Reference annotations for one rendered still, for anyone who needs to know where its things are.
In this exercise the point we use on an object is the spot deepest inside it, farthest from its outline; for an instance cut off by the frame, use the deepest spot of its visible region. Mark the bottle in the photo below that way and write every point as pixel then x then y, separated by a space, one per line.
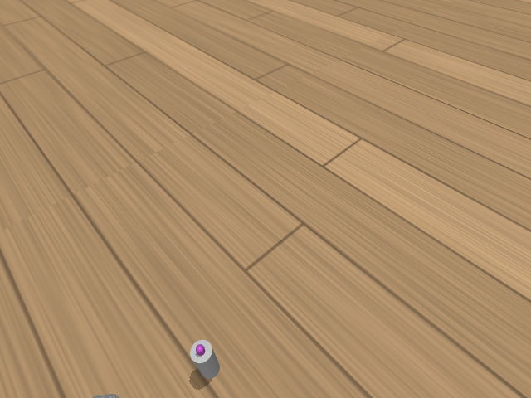
pixel 205 359

